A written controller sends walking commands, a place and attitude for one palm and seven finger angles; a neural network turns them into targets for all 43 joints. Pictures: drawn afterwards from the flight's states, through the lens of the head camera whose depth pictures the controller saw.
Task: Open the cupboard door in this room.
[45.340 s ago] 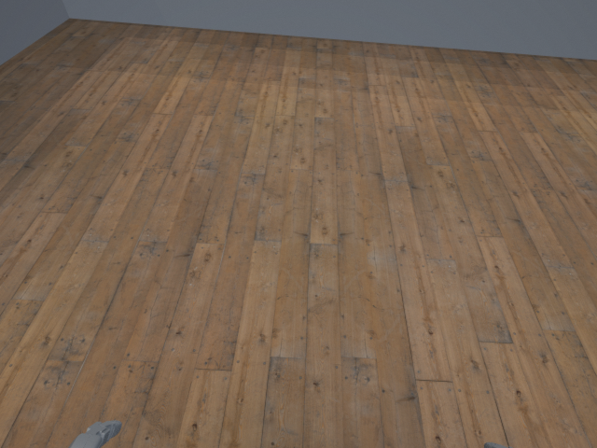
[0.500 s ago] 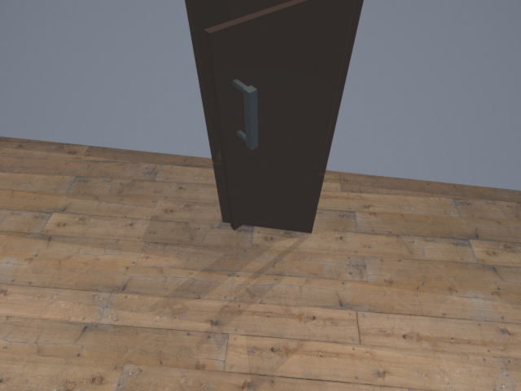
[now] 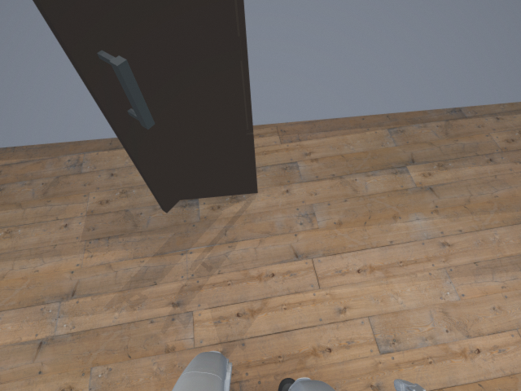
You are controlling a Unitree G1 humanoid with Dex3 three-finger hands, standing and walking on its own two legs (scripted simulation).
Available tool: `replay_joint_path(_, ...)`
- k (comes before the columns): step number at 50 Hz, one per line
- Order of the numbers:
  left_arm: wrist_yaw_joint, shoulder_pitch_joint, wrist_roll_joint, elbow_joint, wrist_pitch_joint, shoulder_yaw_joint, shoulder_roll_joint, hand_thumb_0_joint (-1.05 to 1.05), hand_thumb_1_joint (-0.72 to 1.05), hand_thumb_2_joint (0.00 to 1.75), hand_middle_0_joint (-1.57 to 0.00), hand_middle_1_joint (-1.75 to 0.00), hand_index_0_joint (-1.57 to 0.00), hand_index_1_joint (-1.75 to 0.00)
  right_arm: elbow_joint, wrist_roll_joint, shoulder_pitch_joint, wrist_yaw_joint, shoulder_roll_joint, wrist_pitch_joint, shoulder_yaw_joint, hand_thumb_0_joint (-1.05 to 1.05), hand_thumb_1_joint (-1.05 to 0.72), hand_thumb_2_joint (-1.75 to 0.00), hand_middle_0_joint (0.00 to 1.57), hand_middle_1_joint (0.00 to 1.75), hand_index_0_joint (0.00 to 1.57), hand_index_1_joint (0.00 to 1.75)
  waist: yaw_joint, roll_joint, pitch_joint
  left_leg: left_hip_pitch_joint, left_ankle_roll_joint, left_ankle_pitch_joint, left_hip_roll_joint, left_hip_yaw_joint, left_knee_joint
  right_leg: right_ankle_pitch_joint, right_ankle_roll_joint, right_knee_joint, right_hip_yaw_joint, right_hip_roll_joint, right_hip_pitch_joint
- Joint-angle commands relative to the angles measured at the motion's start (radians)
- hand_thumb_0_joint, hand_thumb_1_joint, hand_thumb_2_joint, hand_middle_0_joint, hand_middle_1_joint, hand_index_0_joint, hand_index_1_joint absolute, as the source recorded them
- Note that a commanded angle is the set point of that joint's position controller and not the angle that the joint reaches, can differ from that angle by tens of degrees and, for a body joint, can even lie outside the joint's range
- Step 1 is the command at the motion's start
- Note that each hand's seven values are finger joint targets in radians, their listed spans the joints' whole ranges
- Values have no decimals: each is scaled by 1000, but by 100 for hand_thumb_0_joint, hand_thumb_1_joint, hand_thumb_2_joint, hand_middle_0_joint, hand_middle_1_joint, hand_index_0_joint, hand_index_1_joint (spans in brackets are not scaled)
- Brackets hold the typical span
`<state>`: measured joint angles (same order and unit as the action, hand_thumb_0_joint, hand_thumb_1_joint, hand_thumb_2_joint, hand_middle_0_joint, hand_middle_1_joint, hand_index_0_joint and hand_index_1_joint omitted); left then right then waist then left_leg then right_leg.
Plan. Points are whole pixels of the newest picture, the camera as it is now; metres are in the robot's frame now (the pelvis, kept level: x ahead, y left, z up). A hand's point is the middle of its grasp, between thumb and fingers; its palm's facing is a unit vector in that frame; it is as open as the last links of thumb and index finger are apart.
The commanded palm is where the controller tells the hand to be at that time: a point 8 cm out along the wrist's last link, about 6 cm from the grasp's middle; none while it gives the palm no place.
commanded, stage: walk to a spot facing it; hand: left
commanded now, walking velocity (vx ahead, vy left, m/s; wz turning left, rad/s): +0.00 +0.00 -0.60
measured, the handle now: (127, 91) +0.56 +0.29 +0.08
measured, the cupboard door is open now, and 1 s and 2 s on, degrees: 48 48 48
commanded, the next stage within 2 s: none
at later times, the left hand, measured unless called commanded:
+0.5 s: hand (146, 349) +0.17 +0.23 -0.17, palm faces -0.22 -0.94 -0.25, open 7.4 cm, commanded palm none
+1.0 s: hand (225, 300) +0.27 +0.11 -0.18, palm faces -0.60 -0.77 -0.20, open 7.4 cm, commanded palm none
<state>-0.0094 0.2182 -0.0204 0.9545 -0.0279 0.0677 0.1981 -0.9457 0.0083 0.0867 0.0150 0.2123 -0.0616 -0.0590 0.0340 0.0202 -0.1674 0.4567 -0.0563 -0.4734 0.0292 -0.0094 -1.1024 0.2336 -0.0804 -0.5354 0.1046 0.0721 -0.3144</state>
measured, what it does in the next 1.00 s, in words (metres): steps on the spot, turning right: left foot, then right foot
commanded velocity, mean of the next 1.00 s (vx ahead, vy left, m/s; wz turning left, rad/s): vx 0.01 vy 0.00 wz -0.60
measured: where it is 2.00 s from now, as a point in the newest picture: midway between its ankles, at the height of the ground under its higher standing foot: (350, 362)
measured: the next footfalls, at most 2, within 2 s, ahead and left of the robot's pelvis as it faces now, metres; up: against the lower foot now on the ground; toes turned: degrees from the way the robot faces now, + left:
left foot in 0.36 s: +0.08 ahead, +0.17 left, +0.00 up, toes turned -17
right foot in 0.66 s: +0.04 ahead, -0.13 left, +0.00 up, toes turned -27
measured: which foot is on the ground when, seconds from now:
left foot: up 0.00-0.34, down 0.36-0.66, up 0.68-0.94, down 0.96-1.00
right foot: down 0.00-0.34, up 0.36-0.64, down 0.66-0.94, up 0.96-1.00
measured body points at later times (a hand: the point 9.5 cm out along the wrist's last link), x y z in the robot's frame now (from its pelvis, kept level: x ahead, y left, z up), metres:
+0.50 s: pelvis +0.03 +0.03 +0.00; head +0.10 +0.04 +0.44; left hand +0.18 +0.28 -0.15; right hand +0.06 -0.24 -0.13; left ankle +0.04 +0.18 -0.74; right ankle -0.01 -0.09 -0.67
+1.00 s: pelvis +0.07 +0.00 -0.01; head +0.13 -0.01 +0.43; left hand +0.30 +0.15 -0.16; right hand -0.04 -0.25 -0.14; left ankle +0.16 +0.11 -0.74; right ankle -0.01 -0.10 -0.72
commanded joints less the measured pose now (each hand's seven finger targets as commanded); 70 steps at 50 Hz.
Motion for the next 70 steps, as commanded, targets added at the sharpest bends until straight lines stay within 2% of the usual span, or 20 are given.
replay_joint_path(1,-21,82,-3,-60,20,59,213,0,90,90,-20,-30,-20,-30,90,-2,-12,8,64,26,-17,0,-90,-90,20,30,20,30,7,39,265,54,-9,65,0,34,58,-369,-115,175,332,-248,241)
replay_joint_path(14,-20,24,-6,-99,3,65,226,0,90,90,-20,-30,-20,-30,117,-20,17,27,97,50,-20,0,-90,-90,20,30,20,30,-34,87,275,-202,15,145,-47,75,553,-426,-54,101,441,-184,139)
replay_joint_path(15,-18,-2,2,-109,2,60,213,0,90,90,-20,-30,-20,-30,102,-19,65,32,117,58,-24,0,-90,-90,20,30,20,30,-60,72,283,-355,22,233,-14,79,675,-323,-9,67,398,-148,23)
replay_joint_path(17,6,12,19,-143,7,41,137,0,90,90,-20,-30,-20,-30,123,7,89,41,270,73,-48,0,-90,-90,20,30,20,30,-61,-349,279,-531,180,316,405,483,868,365,105,-276,76,51,-294)
replay_joint_path(18,10,-30,6,-153,8,45,178,0,90,90,-20,-30,-20,-30,137,13,92,40,265,64,-43,0,-90,-90,20,30,20,30,-69,-250,234,-439,253,418,470,485,837,384,127,-436,20,-12,-290)
replay_joint_path(23,40,-48,-1,-154,-8,42,142,0,90,90,-20,-30,-20,-30,153,28,79,41,183,69,-19,0,-90,-90,20,30,20,30,-24,-248,200,-392,180,888,251,75,686,254,148,-570,-82,-67,-283)
replay_joint_path(30,56,-30,5,-149,-1,28,141,0,90,90,-20,-30,-20,-30,133,21,135,21,242,58,-37,0,-90,-90,20,30,20,30,-19,-195,208,-286,105,711,247,-35,551,35,95,-61,-209,-42,72)
replay_joint_path(31,52,40,3,-126,8,39,180,0,90,90,-20,-30,-20,-30,141,13,123,18,235,57,-39,0,-90,-90,20,30,20,30,18,-126,229,-200,61,626,206,-74,420,-142,71,52,-168,-72,217)
replay_joint_path(32,34,112,-10,-109,19,63,299,0,90,90,-20,-30,-20,-30,170,-3,122,11,161,57,-24,0,-90,-90,20,30,20,30,46,174,286,29,-5,264,83,-169,173,-443,-26,140,189,-316,409)
replay_joint_path(34,5,169,3,-88,15,75,374,0,90,90,-20,-30,-20,-30,193,-10,77,19,148,44,-4,0,-90,-90,20,30,20,30,79,279,290,156,1,-201,60,32,-111,-490,-197,172,377,-483,352)
replay_joint_path(45,4,-94,4,-148,-4,42,240,0,90,90,-20,-30,-20,-30,84,-6,236,15,118,62,-7,0,-90,-90,20,30,20,30,-87,104,253,-297,-4,240,5,-52,608,-207,-19,57,206,-207,-23)
replay_joint_path(47,19,-70,22,-180,-13,18,131,0,90,90,-20,-30,-20,-30,94,21,268,26,291,79,-39,0,-90,-90,20,30,20,30,-89,-360,239,-405,158,248,415,415,861,330,104,-315,-44,9,-285)
replay_joint_path(48,21,-104,8,-186,-9,21,170,0,90,90,-20,-30,-20,-30,101,24,272,30,298,78,-38,0,-90,-90,20,30,20,30,-99,-277,231,-350,237,324,489,443,847,395,106,-491,-29,-47,-270)
replay_joint_path(53,58,-111,1,-173,-15,24,107,0,90,90,-20,-30,-20,-30,125,36,174,27,209,79,-13,0,-90,-90,20,30,20,30,-43,-302,178,-309,147,500,287,31,764,248,129,-481,-139,-106,-225)
replay_joint_path(59,74,-71,-1,-140,16,21,117,0,90,90,-20,-30,-20,-30,88,28,236,6,240,76,-32,0,-90,-90,20,30,20,30,-44,-164,215,-238,91,146,278,-68,637,139,87,24,-258,-46,103)
replay_joint_path(60,66,34,-5,-104,23,40,168,0,90,90,-20,-30,-20,-30,103,19,202,1,208,77,-28,0,-90,-90,20,30,20,30,14,-32,232,-75,51,61,217,-127,481,151,54,132,-164,-95,308)
replay_joint_path(61,46,147,-16,-68,35,72,304,0,90,90,-20,-30,-20,-30,151,2,126,-10,118,78,-10,0,-90,-90,20,30,20,30,81,329,216,244,-15,-168,70,-247,176,249,-64,282,294,-377,479)
replay_joint_path(62,27,225,4,-54,33,82,352,0,90,90,-20,-30,-20,-30,204,9,2,-11,138,78,-1,0,-90,-90,20,30,20,30,145,345,176,366,-9,-220,55,-77,-8,191,-164,343,498,-490,427)
replay_joint_path(66,8,56,0,-79,60,49,224,0,90,90,-20,-30,-20,-30,159,14,14,-24,136,84,-18,0,-90,-90,20,30,20,30,10,160,107,260,-21,52,118,11,9,8,-138,297,247,-363,230)
replay_joint_path(70,17,76,0,-55,81,47,223,0,90,90,-20,-30,-20,-30,150,11,21,-38,83,87,-12,0,-90,-90,20,30,20,30,-9,118,150,135,-30,165,63,-44,234,-189,-121,265,144,-291,226)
